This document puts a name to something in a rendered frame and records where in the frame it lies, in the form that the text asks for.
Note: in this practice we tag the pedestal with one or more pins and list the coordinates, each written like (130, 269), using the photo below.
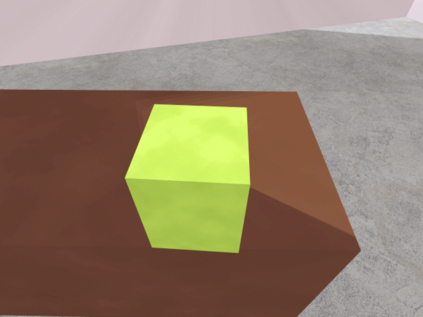
(72, 242)

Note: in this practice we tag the carton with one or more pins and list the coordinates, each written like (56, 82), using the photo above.
(190, 177)

